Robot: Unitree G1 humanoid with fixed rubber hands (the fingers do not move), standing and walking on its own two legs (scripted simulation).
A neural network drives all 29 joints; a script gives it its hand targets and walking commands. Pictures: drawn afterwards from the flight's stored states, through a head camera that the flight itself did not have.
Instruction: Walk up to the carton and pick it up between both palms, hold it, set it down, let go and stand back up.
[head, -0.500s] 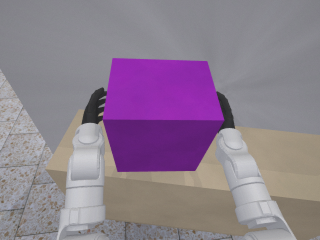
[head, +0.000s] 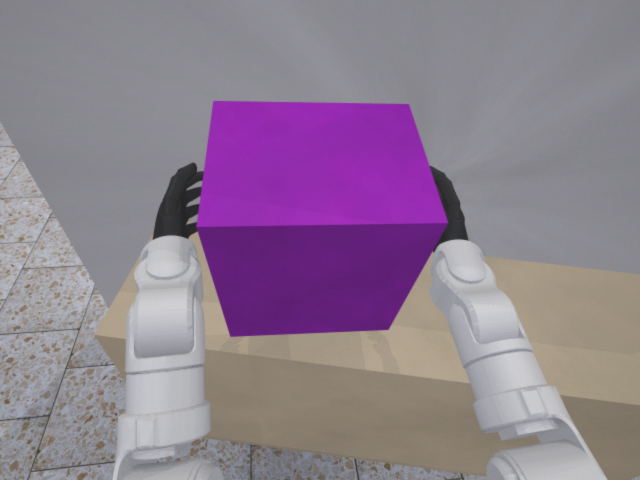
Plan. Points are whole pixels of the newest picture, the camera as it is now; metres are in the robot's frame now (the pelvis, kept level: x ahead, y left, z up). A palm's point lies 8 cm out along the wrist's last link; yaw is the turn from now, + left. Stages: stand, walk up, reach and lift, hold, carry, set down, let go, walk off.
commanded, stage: hold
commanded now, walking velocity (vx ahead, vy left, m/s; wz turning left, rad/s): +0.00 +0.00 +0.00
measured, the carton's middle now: (312, 230) +0.39 +0.00 +0.13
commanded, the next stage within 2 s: none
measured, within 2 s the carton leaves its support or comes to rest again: neither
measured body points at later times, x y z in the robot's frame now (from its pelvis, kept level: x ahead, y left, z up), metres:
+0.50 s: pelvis -0.01 +0.00 +0.00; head -0.02 +0.03 +0.45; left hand +0.36 +0.17 +0.17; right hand +0.37 -0.14 +0.17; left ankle +0.02 +0.12 -0.75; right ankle +0.01 -0.11 -0.75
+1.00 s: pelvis +0.00 +0.00 +0.00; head -0.02 +0.03 +0.45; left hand +0.36 +0.17 +0.17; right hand +0.37 -0.14 +0.16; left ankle +0.02 +0.12 -0.75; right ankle +0.01 -0.11 -0.75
